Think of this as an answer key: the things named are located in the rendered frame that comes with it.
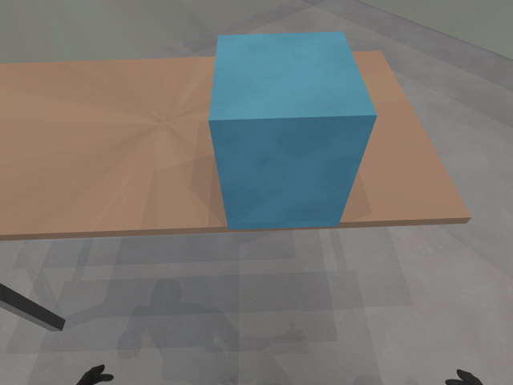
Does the left robot hand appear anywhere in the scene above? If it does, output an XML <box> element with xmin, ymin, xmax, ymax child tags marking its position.
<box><xmin>76</xmin><ymin>365</ymin><xmax>114</xmax><ymax>385</ymax></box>

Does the carton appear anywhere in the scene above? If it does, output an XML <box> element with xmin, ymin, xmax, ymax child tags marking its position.
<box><xmin>208</xmin><ymin>31</ymin><xmax>377</xmax><ymax>229</ymax></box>

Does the table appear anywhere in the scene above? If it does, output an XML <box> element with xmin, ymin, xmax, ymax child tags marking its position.
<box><xmin>0</xmin><ymin>51</ymin><xmax>471</xmax><ymax>331</ymax></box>

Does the right robot hand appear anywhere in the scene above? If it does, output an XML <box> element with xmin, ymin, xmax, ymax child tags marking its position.
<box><xmin>445</xmin><ymin>369</ymin><xmax>483</xmax><ymax>385</ymax></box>

